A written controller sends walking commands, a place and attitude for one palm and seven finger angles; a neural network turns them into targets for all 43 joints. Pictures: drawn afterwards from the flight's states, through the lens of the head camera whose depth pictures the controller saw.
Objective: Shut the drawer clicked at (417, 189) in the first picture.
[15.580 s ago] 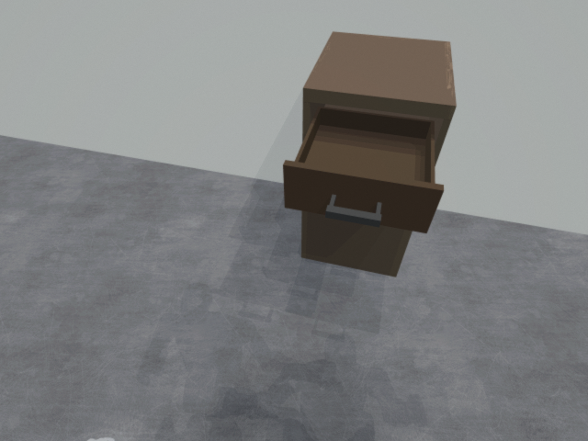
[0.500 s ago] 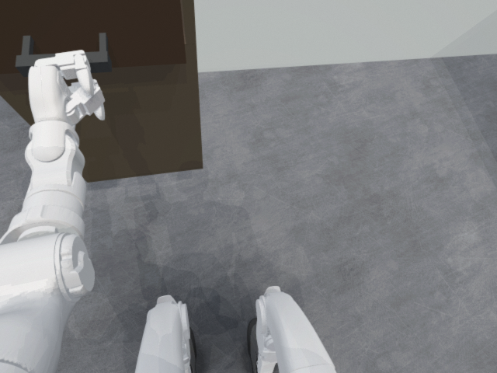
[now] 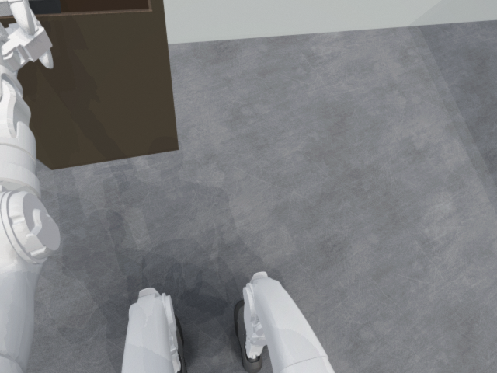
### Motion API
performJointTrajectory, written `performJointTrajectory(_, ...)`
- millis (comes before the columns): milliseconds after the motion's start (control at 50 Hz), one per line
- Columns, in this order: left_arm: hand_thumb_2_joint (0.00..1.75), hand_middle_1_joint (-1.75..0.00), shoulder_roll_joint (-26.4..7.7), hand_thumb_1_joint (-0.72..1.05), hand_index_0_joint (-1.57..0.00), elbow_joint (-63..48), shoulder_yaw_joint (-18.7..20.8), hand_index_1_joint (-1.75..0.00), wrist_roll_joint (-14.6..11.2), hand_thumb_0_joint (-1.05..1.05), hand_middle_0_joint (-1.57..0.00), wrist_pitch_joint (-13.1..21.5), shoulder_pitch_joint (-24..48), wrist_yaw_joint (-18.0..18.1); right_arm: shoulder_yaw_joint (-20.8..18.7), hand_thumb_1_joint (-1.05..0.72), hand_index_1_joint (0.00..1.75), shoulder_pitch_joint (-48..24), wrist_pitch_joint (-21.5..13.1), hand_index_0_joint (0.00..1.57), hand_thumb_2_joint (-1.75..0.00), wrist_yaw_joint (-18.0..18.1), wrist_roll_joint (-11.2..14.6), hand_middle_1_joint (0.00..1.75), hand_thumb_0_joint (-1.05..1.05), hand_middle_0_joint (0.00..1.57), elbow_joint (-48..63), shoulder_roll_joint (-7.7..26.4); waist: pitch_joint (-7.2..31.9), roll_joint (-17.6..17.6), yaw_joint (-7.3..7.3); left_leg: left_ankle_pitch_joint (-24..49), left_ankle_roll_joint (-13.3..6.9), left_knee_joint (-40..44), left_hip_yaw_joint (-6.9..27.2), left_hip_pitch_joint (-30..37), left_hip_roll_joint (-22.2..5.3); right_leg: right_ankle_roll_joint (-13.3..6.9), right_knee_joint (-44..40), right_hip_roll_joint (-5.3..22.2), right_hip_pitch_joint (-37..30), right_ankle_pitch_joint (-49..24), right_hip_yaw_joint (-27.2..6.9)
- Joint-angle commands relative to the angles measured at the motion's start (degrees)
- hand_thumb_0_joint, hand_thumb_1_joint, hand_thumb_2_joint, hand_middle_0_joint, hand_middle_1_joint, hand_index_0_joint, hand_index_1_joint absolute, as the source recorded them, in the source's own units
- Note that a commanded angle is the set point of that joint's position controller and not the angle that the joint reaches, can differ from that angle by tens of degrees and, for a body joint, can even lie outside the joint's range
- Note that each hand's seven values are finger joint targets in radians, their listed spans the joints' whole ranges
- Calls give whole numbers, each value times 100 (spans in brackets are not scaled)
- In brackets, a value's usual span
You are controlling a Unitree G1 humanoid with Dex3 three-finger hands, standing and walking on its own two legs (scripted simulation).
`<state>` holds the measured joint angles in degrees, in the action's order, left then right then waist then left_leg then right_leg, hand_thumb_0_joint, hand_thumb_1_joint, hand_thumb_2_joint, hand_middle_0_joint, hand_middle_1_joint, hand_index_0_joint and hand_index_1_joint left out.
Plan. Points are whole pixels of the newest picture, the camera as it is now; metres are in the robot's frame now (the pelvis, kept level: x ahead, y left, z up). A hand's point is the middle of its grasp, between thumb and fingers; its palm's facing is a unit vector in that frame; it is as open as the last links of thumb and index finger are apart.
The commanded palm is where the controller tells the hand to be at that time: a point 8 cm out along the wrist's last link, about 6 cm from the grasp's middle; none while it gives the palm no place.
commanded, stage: push the drawer shut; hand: left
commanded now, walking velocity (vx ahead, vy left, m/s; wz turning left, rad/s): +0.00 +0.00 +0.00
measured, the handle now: out of the picture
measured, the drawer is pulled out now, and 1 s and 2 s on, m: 0.00 0.00 0.00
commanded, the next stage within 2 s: pull the fist back off the drawer in 0.30 s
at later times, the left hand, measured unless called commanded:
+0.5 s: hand (25, 31) +0.59 +0.22 +0.05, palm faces +0.11 -0.99 -0.05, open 3.1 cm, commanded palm +0.63 +0.21 +0.06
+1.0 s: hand (32, 35) +0.58 +0.21 +0.05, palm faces +0.12 -0.99 -0.02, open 3.0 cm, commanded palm +0.56 +0.21 +0.06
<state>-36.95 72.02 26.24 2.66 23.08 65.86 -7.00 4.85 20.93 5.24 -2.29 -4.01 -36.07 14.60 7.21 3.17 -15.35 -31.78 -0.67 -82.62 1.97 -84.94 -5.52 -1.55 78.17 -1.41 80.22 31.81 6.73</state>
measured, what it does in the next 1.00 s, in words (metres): stands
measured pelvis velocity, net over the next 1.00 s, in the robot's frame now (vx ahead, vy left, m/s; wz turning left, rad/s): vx -0.02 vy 0.01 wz -0.02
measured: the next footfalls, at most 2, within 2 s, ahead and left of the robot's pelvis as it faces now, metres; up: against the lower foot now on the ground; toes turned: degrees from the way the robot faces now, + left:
none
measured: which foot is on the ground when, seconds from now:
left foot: down 0.00-1.00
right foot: down 0.00-1.00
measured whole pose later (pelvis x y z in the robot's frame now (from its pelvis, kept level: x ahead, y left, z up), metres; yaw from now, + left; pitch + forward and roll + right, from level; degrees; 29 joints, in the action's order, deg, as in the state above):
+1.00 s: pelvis -0.02 +0.01 -0.01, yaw -1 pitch +35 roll -8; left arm -38.9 67.9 23.9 2.5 16.7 69.1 -5.8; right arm 6.2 22.4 1.4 -2.4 -4.3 -35.9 13.9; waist 6.7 2.7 -17.0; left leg -29.9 -1.8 -83.9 2.6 -89.2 -5.2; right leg -0.6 78.1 -1.3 83.5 29.4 7.2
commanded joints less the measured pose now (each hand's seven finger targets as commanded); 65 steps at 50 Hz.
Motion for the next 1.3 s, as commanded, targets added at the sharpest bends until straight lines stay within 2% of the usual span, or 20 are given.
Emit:
performJointTrajectory(0, 90, -160, -1689, 90, -140, -1282, 89, -160, -36, 0, -140, 279, 3634, 141, -390, -90, 30, 1353, -58, 20, -90, 98, -11, 30, 0, 20, 19, 1198, 3363, 1244, -393, 1972, -257, 590, 377, 2725, 225, 43, -1033, -227, -1273, -1417, -457)
performJointTrajectory(200, 90, -160, -1640, 90, -140, -1258, -319, -160, 47, 0, -140, 130, 4470, 161, -299, -90, 30, 1365, -229, 20, -90, 158, -35, 30, 0, 20, -39, 1287, 3435, 1999, -665, 1495, -206, 597, 626, 3140, 206, -22, -876, -229, -296, -936, -294)
performJointTrajectory(260, 90, -160, -1757, 90, -140, -1238, -401, -160, 104, 0, -140, 18, 4615, 182, -247, -90, 30, 1337, -281, 20, -90, 218, -31, 30, 0, 20, -28, 1338, 3440, 1993, -727, 1128, -211, 631, 667, 2984, 187, -3, -864, -213, -243, -759, -304)
performJointTrajectory(320, 90, -160, -1593, 90, -140, -1113, -580, -160, 105, 0, -140, -98, 4671, 205, -205, -90, 30, 1283, -380, 20, -90, 254, -19, 30, 0, 20, -46, 1353, 3258, 2124, -807, 707, -205, 751, 751, 2972, 159, -1, -865, -195, 8, -578, -271)
performJointTrajectory(360, 90, -160, -1810, 90, -140, -1045, -524, -160, 124, 0, -140, -166, 4684, 216, -162, -90, 30, 1276, -435, 20, -90, 309, -8, 30, 0, 20, -53, 1381, 3209, 1973, -820, 472, -217, 774, 745, 2751, 145, 21, -869, -183, -82, -475, -292)
performJointTrajectory(420, 90, -160, -1640, 90, -140, -1129, -648, -160, 138, 0, -140, -204, 4800, 236, -157, -90, 30, 1277, -527, 20, -90, 315, -12, 30, 0, 20, -61, 1391, 3256, 2243, -828, 339, -173, 902, 876, 3038, 123, -3, -834, -173, 174, -453, -230)
performJointTrajectory(580, 90, -160, -1691, 90, -140, -940, -529, -160, 152, 0, -140, -384, 4646, 264, -143, -90, 30, 1367, -595, 20, -90, 304, -36, 30, 0, 20, -29, 1400, 3031, 1890, -818, 90, -192, 909, 872, 2670, 141, 0, -861, -173, 56, -371, -235)
performJointTrajectory(620, 90, -160, -1802, 90, -140, -1128, -421, -160, 161, 0, -140, -342, 4707, 257, -154, -90, 30, 1420, -589, 20, -90, 282, -53, 30, 0, 20, -14, 1412, 3241, 2126, -732, 298, -163, 919, 924, 2921, 135, -25, -790, -169, 126, -467, -192)
performJointTrajectory(700, 90, -160, -1474, 90, -140, -1231, -480, -160, 166, 0, -140, -344, 4537, 240, -235, -90, 30, 1474, -564, 20, -90, 193, -71, 30, 0, 20, -34, 1370, 3314, 2236, -628, 501, -107, 981, 1034, 3295, 111, -55, -751, -167, 271, -568, -132)
performJointTrajectory(780, 90, -160, -1456, 90, -140, -1237, -354, -160, 72, 0, -140, -415, 4149, 232, -252, -90, 30, 1488, -518, 20, -90, 147, -62, 30, 0, 20, -22, 1350, 3264, 1851, -544, 568, -146, 945, 878, 3006, 137, -33, -862, -191, -113, -578, -179)
performJointTrajectory(840, 90, -160, -1377, 90, -140, -1379, -305, -160, 35, 0, -140, -381, 3770, 193, -285, -90, 30, 1483, -482, 20, -90, 111, -47, 30, 0, 20, 15, 1301, 3391, 1904, -411, 962, -148, 915, 769, 3123, 150, -43, -899, -201, -312, -736, -195)
performJointTrajectory(860, 90, -160, -1518, 90, -140, -1470, -134, -160, -1, 0, -140, -354, 3572, 186, -297, -90, 30, 1493, -456, 20, -90, 104, -40, 30, 0, 20, 36, 1312, 3496, 1792, -317, 1086, -138, 919, 759, 3174, 140, -43, -901, -205, -447, -787, -193)
performJointTrajectory(920, 90, -160, -1402, 90, -140, -1802, -63, -160, -90, 0, -140, -224, 3123, 158, -340, -90, 30, 1433, -409, 20, -90, 58, -17, 30, 0, 20, 102, 1263, 3649, 1859, -124, 1513, -112, 956, 672, 3436, 143, -50, -942, -209, -687, -977, -200)
performJointTrajectory(980, 90, -160, -1193, 90, -140, -1868, -50, -160, -170, 0, -140, -154, 2416, 135, -398, -90, 30, 1346, -347, 20, -90, 0, 19, 30, 0, 20, 141, 1213, 3637, 1620, 26, 1837, -107, 967, 549, 3465, 156, -37, -1041, -222, -1029, -1174, -240)
performJointTrajectory(1080, 90, -160, -1324, 90, -140, -1857, 101, -160, -196, 0, -140, 28, 2347, 165, -418, -90, 30, 1279, -279, 20, -90, 13, 48, 30, 0, 20, 127, 1175, 3387, 1140, -24, 1929, -179, 887, 363, 2977, 184, 16, -1131, -226, -1525, -1379, -360)
performJointTrajectory(1100, 90, -160, -1360, 90, -140, -1982, 142, -160, -200, 0, -140, 128, 2432, 177, -418, -90, 30, 1260, -277, 20, -90, 17, 32, 30, 0, 20, 124, 1168, 3472, 1270, -5, 2094, -175, 870, 368, 3097, 184, 6, -1086, -214, -1485, -1491, -370)
performJointTrajectory(1140, 90, -160, -1004, 90, -140, -1871, -80, -160, -232, 0, -140, 209, 2294, 133, -455, -90, 30, 1220, -258, 20, -90, -12, 39, 30, 0, 20, 86, 1131, 3386, 1271, -51, 2226, -157, 855, 357, 3240, 191, 5, -1101, -220, -1393, -1582, -345)
performJointTrajectory(1180, 90, -160, -1145, 90, -140, -1843, 67, -160, -273, 0, -140, 259, 2087, 76, -483, -90, 30, 1254, -203, 20, -90, -1, 38, 30, 0, 20, 90, 1152, 3490, 1147, 3, 2484, -165, 819, 316, 3245, 201, 14, -1072, -215, -1621, -1880, -366)
performJointTrajectory(1220, 90, -160, -1037, 90, -140, -2548, 171, -160, -396, 0, -140, 303, 1307, -39, -558, -90, 30, 1191, -145, 20, -90, -43, 90, 30, 0, 20, 306, 1127, 4305, 1505, 433, 3246, -99, 1011, 273, 4029, 239, -23, -1071, -190, -2138, -2503, -360)
performJointTrajectory(1280, 90, -160, -828, 90, -140, -3859, 179, -160, -749, 0, -140, 95, 90, -147, -671, -90, 30, 1043, -77, 20, -90, -96, 269, 30, 0, 20, 579, 1064, 4883, 1396, 751, 4002, -62, 1404, 183, 4780, 285, 16, -1403, -212, -3135, -3359, -391)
